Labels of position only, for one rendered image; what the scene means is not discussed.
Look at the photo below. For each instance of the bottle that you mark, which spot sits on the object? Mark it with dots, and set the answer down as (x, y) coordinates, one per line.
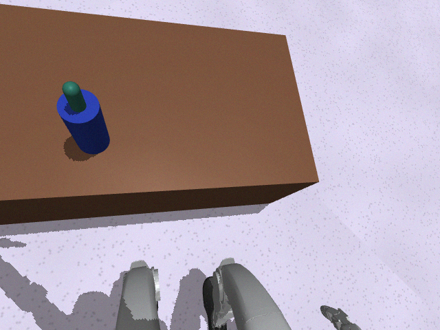
(80, 111)

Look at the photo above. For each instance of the right robot foot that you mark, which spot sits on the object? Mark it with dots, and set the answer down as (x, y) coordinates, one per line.
(208, 303)

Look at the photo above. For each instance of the right robot hand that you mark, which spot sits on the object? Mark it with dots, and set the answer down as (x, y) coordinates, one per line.
(339, 319)

